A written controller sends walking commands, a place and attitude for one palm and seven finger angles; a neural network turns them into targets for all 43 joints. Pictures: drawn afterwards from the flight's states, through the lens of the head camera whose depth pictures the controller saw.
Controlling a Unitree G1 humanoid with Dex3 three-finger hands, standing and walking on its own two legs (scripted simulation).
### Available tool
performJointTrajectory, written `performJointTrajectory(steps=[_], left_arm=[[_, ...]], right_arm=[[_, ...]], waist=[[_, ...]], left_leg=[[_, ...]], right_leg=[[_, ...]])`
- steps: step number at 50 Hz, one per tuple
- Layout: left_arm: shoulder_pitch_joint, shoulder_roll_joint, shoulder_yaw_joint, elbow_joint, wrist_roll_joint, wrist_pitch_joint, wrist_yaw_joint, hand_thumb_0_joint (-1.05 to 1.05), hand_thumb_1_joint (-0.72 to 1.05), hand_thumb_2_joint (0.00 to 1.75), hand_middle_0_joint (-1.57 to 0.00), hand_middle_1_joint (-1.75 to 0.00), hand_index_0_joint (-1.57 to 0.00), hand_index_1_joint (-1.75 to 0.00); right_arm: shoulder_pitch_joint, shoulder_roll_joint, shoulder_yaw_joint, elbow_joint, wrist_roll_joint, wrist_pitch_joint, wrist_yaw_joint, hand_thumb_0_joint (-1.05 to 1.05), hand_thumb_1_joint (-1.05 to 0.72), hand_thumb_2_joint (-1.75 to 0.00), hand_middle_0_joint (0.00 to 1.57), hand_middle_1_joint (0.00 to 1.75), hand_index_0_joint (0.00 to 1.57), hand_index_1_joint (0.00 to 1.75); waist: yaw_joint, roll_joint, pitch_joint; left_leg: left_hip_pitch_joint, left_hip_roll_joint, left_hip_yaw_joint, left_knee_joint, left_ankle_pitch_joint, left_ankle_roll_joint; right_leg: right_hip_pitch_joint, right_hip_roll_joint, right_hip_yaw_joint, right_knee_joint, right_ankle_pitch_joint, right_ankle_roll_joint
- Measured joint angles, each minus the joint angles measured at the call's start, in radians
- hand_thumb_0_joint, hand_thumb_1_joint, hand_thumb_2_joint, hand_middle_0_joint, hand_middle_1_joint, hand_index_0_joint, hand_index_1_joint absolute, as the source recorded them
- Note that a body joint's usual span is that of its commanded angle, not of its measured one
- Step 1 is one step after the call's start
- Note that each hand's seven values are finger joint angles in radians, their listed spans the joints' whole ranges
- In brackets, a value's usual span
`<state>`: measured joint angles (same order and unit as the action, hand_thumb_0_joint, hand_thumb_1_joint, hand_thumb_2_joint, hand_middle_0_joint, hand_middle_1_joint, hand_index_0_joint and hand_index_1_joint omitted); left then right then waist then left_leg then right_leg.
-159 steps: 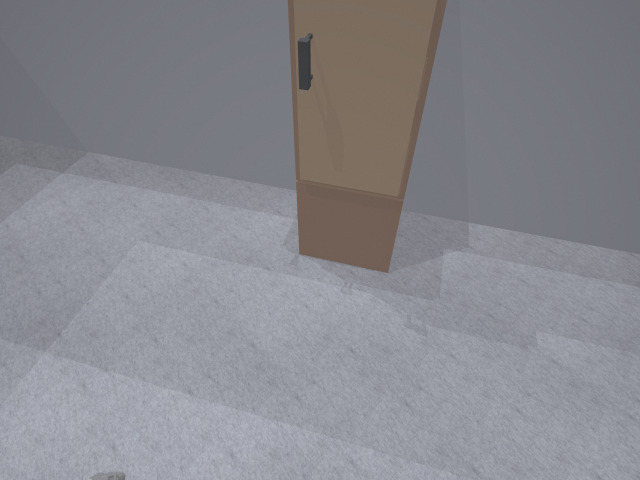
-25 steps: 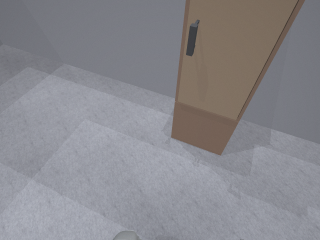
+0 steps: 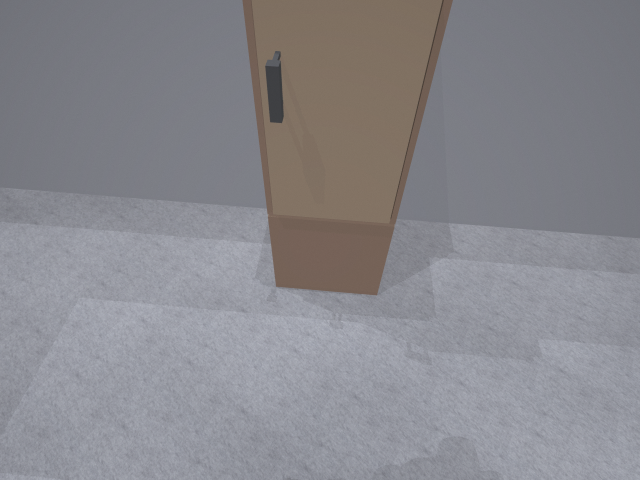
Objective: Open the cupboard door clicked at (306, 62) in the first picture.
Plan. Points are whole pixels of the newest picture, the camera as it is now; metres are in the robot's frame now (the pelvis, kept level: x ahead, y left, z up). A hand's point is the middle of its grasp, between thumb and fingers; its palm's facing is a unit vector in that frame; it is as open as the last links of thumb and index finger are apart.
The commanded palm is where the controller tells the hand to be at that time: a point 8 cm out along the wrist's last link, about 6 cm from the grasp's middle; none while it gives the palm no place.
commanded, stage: take the last steps up to it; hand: left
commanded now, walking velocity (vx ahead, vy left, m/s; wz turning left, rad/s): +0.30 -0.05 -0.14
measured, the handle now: (276, 87) +0.81 +0.12 +0.07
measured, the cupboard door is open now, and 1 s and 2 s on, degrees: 0 0 0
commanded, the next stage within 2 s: come to a stop and stand still in 0.76 s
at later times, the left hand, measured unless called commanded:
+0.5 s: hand out of the picture +0.04 +0.17 -0.20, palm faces +0.02 -0.99 -0.14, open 7.3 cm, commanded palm none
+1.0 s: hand (238, 385) +0.29 +0.15 -0.17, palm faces -0.03 -0.97 -0.25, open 7.2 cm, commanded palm none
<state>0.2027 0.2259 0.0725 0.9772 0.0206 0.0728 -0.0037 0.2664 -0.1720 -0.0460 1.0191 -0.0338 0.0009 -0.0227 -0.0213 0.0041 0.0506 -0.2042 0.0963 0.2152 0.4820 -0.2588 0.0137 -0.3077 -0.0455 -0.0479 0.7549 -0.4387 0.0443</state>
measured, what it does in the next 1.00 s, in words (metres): walks ahead: right foot, then left foot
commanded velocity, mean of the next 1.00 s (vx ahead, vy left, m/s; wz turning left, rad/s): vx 0.15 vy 0.00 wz -0.03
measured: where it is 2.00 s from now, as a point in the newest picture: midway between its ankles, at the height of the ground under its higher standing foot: outside the picture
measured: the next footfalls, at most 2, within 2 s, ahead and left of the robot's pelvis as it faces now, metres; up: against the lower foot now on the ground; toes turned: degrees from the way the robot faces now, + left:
right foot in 0.06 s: +0.02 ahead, -0.13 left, +0.00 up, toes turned -6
left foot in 0.46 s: +0.21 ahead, +0.11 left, +0.00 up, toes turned +6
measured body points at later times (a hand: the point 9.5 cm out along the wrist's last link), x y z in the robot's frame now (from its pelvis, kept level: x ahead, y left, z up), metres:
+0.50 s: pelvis +0.10 +0.01 -0.02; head +0.10 +0.03 +0.43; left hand +0.04 +0.23 -0.18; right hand +0.14 -0.23 -0.16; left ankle +0.17 +0.11 -0.74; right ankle -0.02 -0.12 -0.73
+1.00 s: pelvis +0.23 -0.03 -0.01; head +0.24 -0.06 +0.44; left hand +0.29 +0.20 -0.15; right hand +0.17 -0.23 -0.18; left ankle +0.19 +0.10 -0.72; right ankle +0.25 -0.13 -0.74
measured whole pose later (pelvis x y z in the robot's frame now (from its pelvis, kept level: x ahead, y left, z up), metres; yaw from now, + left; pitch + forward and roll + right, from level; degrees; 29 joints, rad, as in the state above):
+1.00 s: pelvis +0.23 -0.03 -0.01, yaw -4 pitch -1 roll +1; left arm 0.23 0.14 0.04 1.07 0.02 -0.04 0.03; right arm 0.34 -0.13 -0.04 1.15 -0.01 0.01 -0.02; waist -0.02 0.06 0.04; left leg -0.24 0.06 0.09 0.74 -0.51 -0.02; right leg -0.29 -0.04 -0.14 0.56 -0.26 -0.04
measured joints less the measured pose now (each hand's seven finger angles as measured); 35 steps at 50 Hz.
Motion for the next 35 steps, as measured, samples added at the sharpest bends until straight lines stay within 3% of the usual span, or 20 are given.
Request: performJointTrajectory(steps=[3,6,8,11,14,18,23,26,29,31,35], left_arm=[[-0.011,-0.018,-0.013,-0.002,0.002,-0.025,-0.005,0.0,0.91,0.9,-0.2,-0.3,-0.2,-0.3],[-0.01,-0.055,-0.028,0.008,0.002,-0.059,0.002,0.0,0.91,0.9,-0.2,-0.3,-0.2,-0.3],[0.017,-0.075,-0.034,0.015,0.0,-0.076,0.008,0.0,0.91,0.9,-0.2,-0.3,-0.2,-0.3],[0.059,-0.075,-0.028,0.039,0.0,-0.093,0.023,-0.01,0.94,0.9,-0.21,-0.3,-0.21,-0.3],[0.098,-0.073,-0.034,0.072,0.003,-0.103,0.02,-0.01,0.94,0.9,-0.21,-0.3,-0.21,-0.3],[0.147,-0.076,-0.038,0.113,0.006,-0.108,0.015,0.0,0.93,0.9,-0.2,-0.3,-0.21,-0.3],[0.211,-0.08,-0.035,0.155,0.004,-0.101,0.012,0.0,0.91,0.9,-0.2,-0.3,-0.21,-0.3],[0.212,-0.077,-0.03,0.176,-0.001,-0.076,0.008,0.0,0.91,0.9,-0.2,-0.3,-0.2,-0.3],[0.187,-0.071,-0.026,0.175,0.005,-0.065,0.0,0.0,0.91,0.9,-0.2,-0.3,-0.2,-0.3],[0.16,-0.067,-0.022,0.157,0.009,-0.066,-0.002,0.0,0.91,0.9,-0.2,-0.3,-0.2,-0.3],[0.111,-0.07,-0.019,0.107,0.009,-0.07,-0.001,0.0,0.91,0.9,-0.2,-0.3,-0.2,-0.3]], right_arm=[[0.046,-0.014,-0.006,0.029,0.003,0.006,0.006,0.0,-0.91,-0.9,0.2,0.3,0.2,0.3],[0.079,-0.037,-0.011,0.069,0.004,0.032,0.013,0.0,-0.91,-0.9,0.2,0.3,0.2,0.3],[0.087,-0.044,-0.015,0.088,0.0,0.044,0.022,0.01,-0.91,-0.9,0.2,0.3,0.2,0.3],[0.085,-0.043,-0.021,0.089,-0.005,0.033,0.031,0.01,-0.91,-0.9,0.2,0.3,0.2,0.3],[0.069,-0.034,-0.024,0.075,-0.003,0.02,0.037,0.01,-0.91,-0.9,0.2,0.3,0.2,0.3],[0.031,-0.017,-0.021,0.058,0.001,0.007,0.045,0.01,-0.91,-0.9,0.2,0.3,0.2,0.3],[-0.018,0.0,-0.01,0.031,0.004,-0.029,0.044,0.0,-0.91,-0.9,0.2,0.3,0.2,0.3],[-0.044,0.019,-0.003,0.018,-0.003,-0.06,0.028,0.0,-0.91,-0.9,0.2,0.3,0.2,0.3],[-0.03,0.03,-0.005,0.018,0.002,-0.066,0.005,0.0,-0.93,-0.9,0.2,0.3,0.2,0.3],[-0.008,0.032,-0.001,0.033,0.004,-0.068,0.0,0.0,-0.94,-0.9,0.2,0.3,0.2,0.3],[0.04,0.041,0.007,0.07,0.007,-0.059,0.001,0.0,-0.93,-0.9,0.2,0.3,0.2,0.3]], waist=[[-0.012,0.013,-0.013],[-0.014,0.05,-0.026],[-0.006,0.049,-0.042],[-0.008,0.041,-0.052],[-0.008,0.033,-0.052],[0.009,0.019,-0.045],[0.035,-0.005,-0.031],[0.034,-0.037,-0.011],[0.025,-0.044,-0.017],[0.026,-0.045,-0.025],[0.03,-0.037,-0.039]], left_leg=[[-0.028,0.017,0.015,0.071,-0.038,-0.022],[-0.113,0.02,-0.064,0.289,-0.211,-0.041],[-0.176,0.007,-0.102,0.429,-0.203,-0.042],[-0.24,0.012,-0.118,0.495,-0.121,-0.056],[-0.27,0.021,-0.118,0.453,-0.065,-0.062],[-0.263,0.02,-0.115,0.333,-0.041,-0.054],[-0.158,-0.007,-0.092,0.114,0.006,-0.028],[-0.148,-0.023,-0.057,0.162,0.008,0.022],[-0.088,-0.038,-0.037,0.098,0.006,0.029],[-0.043,-0.051,-0.032,0.028,0.027,0.03],[0.029,-0.069,-0.031,-0.076,0.051,0.029]], right_leg=[[0.103,0.009,-0.023,-0.213,0.092,-0.031],[0.12,0.032,-0.035,-0.221,0.116,-0.065],[0.148,0.036,-0.027,-0.255,0.115,-0.071],[0.195,0.041,-0.019,-0.319,0.135,-0.07],[0.234,0.044,-0.016,-0.361,0.14,-0.069],[0.273,0.046,-0.012,-0.38,0.121,-0.059],[0.285,0.033,-0.001,-0.284,0.023,-0.028],[0.142,0.012,0.025,0.074,-0.063,-0.06],[-0.018,-0.001,0.009,0.342,0.008,-0.072],[-0.089,-0.019,-0.006,0.363,0.067,-0.066],[-0.158,-0.047,-0.024,0.243,0.133,-0.047]])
